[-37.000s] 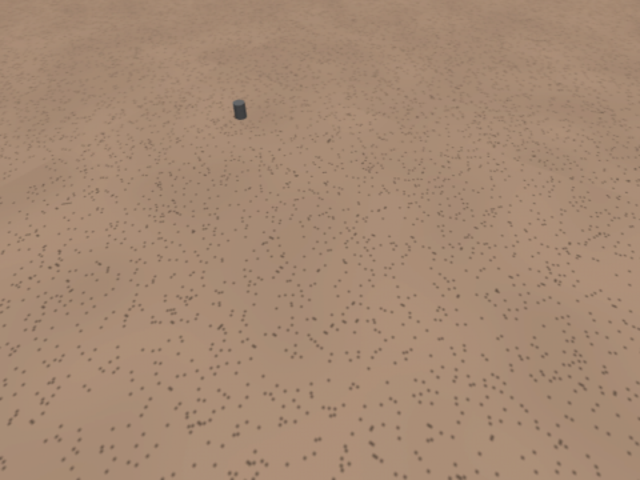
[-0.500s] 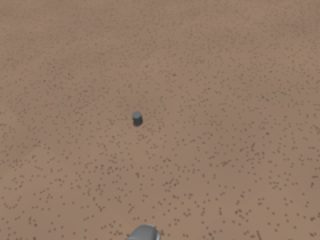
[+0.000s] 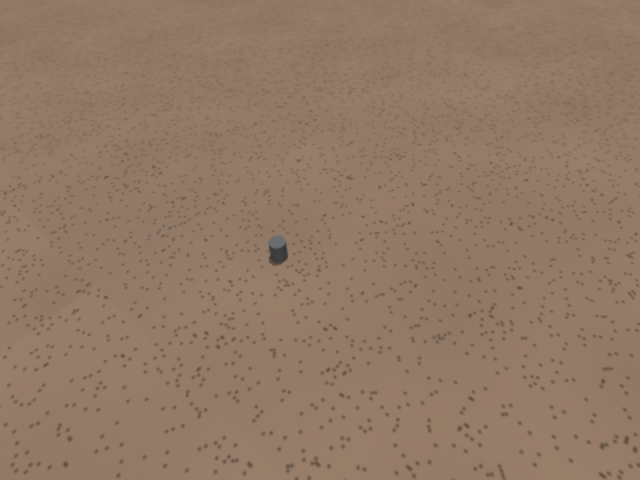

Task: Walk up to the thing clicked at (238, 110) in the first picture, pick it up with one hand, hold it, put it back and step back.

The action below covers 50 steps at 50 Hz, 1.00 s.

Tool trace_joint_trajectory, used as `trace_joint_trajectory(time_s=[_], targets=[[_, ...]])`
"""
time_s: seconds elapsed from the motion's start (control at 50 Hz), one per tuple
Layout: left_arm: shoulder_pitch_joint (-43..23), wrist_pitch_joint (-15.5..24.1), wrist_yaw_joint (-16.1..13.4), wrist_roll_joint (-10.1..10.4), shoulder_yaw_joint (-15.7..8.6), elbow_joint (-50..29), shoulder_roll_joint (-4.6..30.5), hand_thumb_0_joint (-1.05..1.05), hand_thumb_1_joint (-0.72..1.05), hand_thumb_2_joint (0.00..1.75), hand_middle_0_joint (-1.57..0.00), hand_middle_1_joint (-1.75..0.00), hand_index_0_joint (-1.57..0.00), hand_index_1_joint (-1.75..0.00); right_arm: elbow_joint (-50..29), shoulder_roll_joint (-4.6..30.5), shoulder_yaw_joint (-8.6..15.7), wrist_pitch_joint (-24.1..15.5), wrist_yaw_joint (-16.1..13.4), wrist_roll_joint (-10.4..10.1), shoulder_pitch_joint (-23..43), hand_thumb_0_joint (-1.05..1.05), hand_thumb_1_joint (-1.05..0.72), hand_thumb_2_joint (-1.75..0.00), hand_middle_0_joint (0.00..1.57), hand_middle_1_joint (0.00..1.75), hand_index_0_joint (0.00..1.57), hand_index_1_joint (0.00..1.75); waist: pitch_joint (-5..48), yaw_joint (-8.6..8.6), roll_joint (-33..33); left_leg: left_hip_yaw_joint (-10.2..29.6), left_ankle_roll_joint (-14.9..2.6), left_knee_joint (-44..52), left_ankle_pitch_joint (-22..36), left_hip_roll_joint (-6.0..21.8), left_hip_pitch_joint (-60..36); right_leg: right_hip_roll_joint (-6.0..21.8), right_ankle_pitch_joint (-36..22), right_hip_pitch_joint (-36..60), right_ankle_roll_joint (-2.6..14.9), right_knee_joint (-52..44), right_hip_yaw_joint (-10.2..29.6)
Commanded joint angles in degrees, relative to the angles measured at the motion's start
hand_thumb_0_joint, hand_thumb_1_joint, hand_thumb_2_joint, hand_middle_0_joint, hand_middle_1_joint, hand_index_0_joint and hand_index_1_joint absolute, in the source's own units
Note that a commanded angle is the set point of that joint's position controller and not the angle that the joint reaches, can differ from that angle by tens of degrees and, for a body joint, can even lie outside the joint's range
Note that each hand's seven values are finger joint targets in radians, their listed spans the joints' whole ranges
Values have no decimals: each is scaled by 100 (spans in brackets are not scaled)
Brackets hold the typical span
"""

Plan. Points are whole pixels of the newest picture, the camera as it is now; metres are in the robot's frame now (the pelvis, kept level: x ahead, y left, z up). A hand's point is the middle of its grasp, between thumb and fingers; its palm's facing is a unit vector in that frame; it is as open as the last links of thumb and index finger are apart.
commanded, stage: step back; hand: left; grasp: from above
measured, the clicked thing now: (278, 249) +1.08 +0.26 -0.72
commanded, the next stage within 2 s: stand in 0.72 s
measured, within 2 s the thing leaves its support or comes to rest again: neither
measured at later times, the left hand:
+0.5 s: hand out of the picture +0.12 +0.29 -0.14, palm faces +0.02 -0.93 -0.38, open 7.4 cm
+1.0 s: hand out of the picture +0.12 +0.27 -0.14, palm faces +0.00 -0.95 -0.32, open 7.4 cm
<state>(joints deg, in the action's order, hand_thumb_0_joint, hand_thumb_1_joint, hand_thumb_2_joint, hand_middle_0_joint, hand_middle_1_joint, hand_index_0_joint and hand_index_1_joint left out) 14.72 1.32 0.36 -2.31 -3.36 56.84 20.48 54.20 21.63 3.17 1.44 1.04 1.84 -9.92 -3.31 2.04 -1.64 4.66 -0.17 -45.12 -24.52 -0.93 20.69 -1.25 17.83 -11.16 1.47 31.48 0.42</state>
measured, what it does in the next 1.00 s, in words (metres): stands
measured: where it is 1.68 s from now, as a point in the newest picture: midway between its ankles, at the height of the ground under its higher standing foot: outside the picture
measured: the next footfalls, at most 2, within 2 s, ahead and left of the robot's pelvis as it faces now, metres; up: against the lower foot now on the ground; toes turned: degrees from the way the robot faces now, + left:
none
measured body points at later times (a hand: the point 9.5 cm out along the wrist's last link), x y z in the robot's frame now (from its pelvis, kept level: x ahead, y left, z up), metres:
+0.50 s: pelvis +0.04 +0.02 +0.00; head +0.05 +0.02 +0.45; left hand +0.12 +0.34 -0.12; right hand +0.13 -0.27 -0.13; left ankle +0.04 +0.14 -0.73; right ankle +0.02 -0.11 -0.73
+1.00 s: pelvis +0.03 +0.02 +0.02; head +0.05 +0.03 +0.46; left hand +0.12 +0.32 -0.12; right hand +0.15 -0.27 -0.11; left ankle +0.04 +0.14 -0.73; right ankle +0.02 -0.11 -0.73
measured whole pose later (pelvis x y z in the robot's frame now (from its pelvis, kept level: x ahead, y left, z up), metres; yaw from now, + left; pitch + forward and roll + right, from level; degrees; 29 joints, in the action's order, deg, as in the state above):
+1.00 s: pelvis +0.03 +0.02 +0.02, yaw +1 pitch -3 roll +0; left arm 4.0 0.4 0.1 -0.3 -0.4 64.5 19.8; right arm 62.7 19.2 0.5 -0.7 0.0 0.3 -2.3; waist -4.7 0.2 0.8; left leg 0.9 -0.2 -20.9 -11.0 -0.4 6.7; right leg 1.5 12.6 -4.0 -1.3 19.8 -0.6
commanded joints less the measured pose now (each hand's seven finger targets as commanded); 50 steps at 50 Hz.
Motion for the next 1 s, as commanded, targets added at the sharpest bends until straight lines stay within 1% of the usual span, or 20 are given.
trace_joint_trajectory(time_s=[0.0, 0.08, 0.1, 0.12, 0.14, 0.16, 0.22, 0.28, 0.3, 0.32, 0.34, 0.36, 0.4, 0.44, 0.54, 0.6, 0.68, 0.72, 0.78, 0.98], targets=[[-565, 261, -85, -21, -398, -520, 1615, 0, 90, 90, -20, -30, -20, -30, -305, 1004, 261, -261, -3, -19, 150, 0, -90, -90, 20, 30, 20, 30, -90, -24, 869, 36, 34, 268, -44, 166, 174, 1513, 1533, -292, 787, -1706, 1706], [-733, 119, -42, 31, -231, -518, 1447, 0, 90, 90, -20, -30, -20, -30, -100, 918, 309, -338, -20, 5, -56, 0, -90, -90, 20, 30, 20, 30, 21, -238, 759, -386, -24, 1879, 651, -9, -1278, 1138, 499, -914, 512, -900, 866], [-628, 97, -33, 34, -147, -519, 1267, 0, 90, 90, -20, -30, -20, -30, -82, 1048, 366, -364, -62, 56, -179, 0, -90, -90, 20, 30, 20, 30, 165, -333, 400, 77, -114, 2162, 752, 238, -1776, 962, 150, -1272, 365, -385, 607], [-639, 82, -20, 135, -67, -505, 979, 0, 90, 90, -20, -30, -20, -30, -103, 1278, 378, -405, -91, 69, -111, 0, -90, -90, 20, 30, 20, 30, 254, -306, -511, 1572, -460, 2751, -20, 1157, -1690, 413, 435, -1598, 62, 284, 162], [-680, 43, -48, 183, -140, -402, 1169, 0, 90, 90, -20, -30, -20, -30, -126, 1525, 398, -407, -81, 57, -95, 0, -90, -90, 20, 30, 20, 30, 212, -272, -616, 2246, -906, 3162, -1142, 1682, -968, 222, 1155, -1204, -12, 849, -57], [-639, 51, -55, 152, -174, -391, 1337, 0, 90, 90, -20, -30, -20, -30, -138, 1585, 429, -403, -75, 43, -14, 0, -90, -90, 20, 30, 20, 30, 142, -275, -463, 2276, -1127, 3168, -1089, 1783, -825, 280, 1313, -1079, 6, 1187, 100], [-474, 117, -57, 182, -155, -243, 1226, 0, 90, 90, -20, -30, -20, -30, -141, 1366, 342, -421, -97, 66, 191, 0, -90, -90, 20, 30, 20, 30, 87, -150, -812, 1490, -932, 2783, 577, 1449, -900, 426, 1057, -932, 25, 724, 183], [-242, 205, -94, 142, -153, 29, 1125, 0, 90, 90, -20, -30, -20, -30, -154, 1114, 246, -338, -84, -71, 447, 0, -90, -90, 20, 30, 20, 30, 477, 37, -727, 618, -463, 2099, 1925, 977, -593, 263, -432, 433, 9, -879, -59], [-207, 216, -130, 104, -204, 74, 1218, 0, 90, 90, -20, -30, -20, -30, -152, 1002, 199, -318, -92, -121, 467, 0, -90, -90, 20, 30, 20, 30, 558, 93, -499, 511, -311, 1870, 1913, 881, -146, 365, -780, 1008, 39, -914, 176], [-191, 244, -159, 81, -228, 44, 1492, 0, 90, 90, -20, -30, -20, -30, -183, 847, 147, -314, -87, -158, 495, 0, -90, -90, 20, 30, 20, 30, 628, 94, 132, 240, -124, 1489, 1418, 525, 95, 919, -697, 1044, 231, -1119, 1007], [-496, 235, -138, 76, -259, 26, 1742, 0, 90, 90, -20, -30, -20, -30, -97, 811, 145, -297, -100, -137, 377, 0, -90, -90, 20, 30, 20, 30, 460, -77, 560, -41, -33, 1276, 714, 205, -75, 1405, -388, 660, 546, -1150, 1480], [-819, 217, -124, 88, -234, -65, 1717, 0, 90, 90, -20, -30, -20, -30, 27, 830, 150, -304, -126, -84, 283, 0, -90, -90, 20, 30, 20, 30, 298, -190, 518, -112, -7, 1415, 676, 262, -256, 1602, -544, 400, 699, -1035, 1487], [-1011, 212, -130, 136, -152, -114, 1515, 0, 90, 90, -20, -30, -20, -30, 156, 926, 170, -353, -122, -63, 318, 0, -90, -90, 20, 30, 20, 30, 324, -215, 386, -29, -104, 1725, 1575, 398, -759, 1289, -1280, 116, 463, -820, 907], [-1061, 187, -127, 178, -105, -42, 1355, 0, 90, 90, -20, -30, -20, -30, 233, 973, 165, -387, -101, -77, 419, 0, -90, -90, 20, 30, 20, 30, 317, -153, 412, 202, -259, 1883, 2415, 619, -958, 860, -1475, 103, 161, -699, 438], [-968, 161, -156, 198, -140, 86, 1321, 0, 90, 90, -20, -30, -20, -30, 323, 976, 150, -393, -148, -129, 503, 0, -90, -90, 20, 30, 20, 30, 809, -55, 227, 72, -318, 1683, 3643, 660, -1017, 788, -2432, 921, 85, -438, 216], [-1083, 135, -174, 186, -152, 72, 1371, 0, 90, 90, -20, -30, -20, -30, 326, 966, 170, -355, -166, -112, 604, 0, -90, -90, 20, 30, 20, 30, 829, -84, 206, -28, -260, 1629, 3388, 584, -931, 885, -2486, 978, 147, -403, 257], [-1321, 103, -166, 177, -98, 17, 1301, 0, 90, 90, -20, -30, -20, -30, 349, 966, 173, -329, -159, -78, 746, 0, -90, -90, 20, 30, 20, 30, 668, -115, -3, 85, -282, 1895, 3091, 637, -1047, 838, -1860, 638, 116, -452, 214], [-1318, 45, -148, 232, 0, 154, 1079, 0, 90, 90, -20, -30, -20, -30, 381, 1010, 76, -382, -171, -129, 737, 0, -90, -90, 20, 30, 20, 30, 680, -181, -4, 356, -271, 2207, 4093, 892, -1469, 754, -2271, 634, -51, -679, 245], [-1300, 33, -154, 210, 20, 245, 1102, 0, 90, 90, -20, -30, -20, -30, 456, 1033, 40, -392, -198, -144, 746, 0, -90, -90, 20, 30, 20, 30, 843, -203, -79, 244, -213, 2219, 4539, 879, -1790, 748, -2519, 818, -90, -830, 225], [-1328, 58, -97, 184, 75, 493, 1119, 0, 90, 90, -20, -30, -20, -30, 571, 964, -48, -359, -164, -169, 1006, 0, -90, -90, 20, 30, 20, 30, 596, -189, 40, 145, -108, 2800, 2786, 779, -1603, 862, -1714, 874, -88, -1506, 337]])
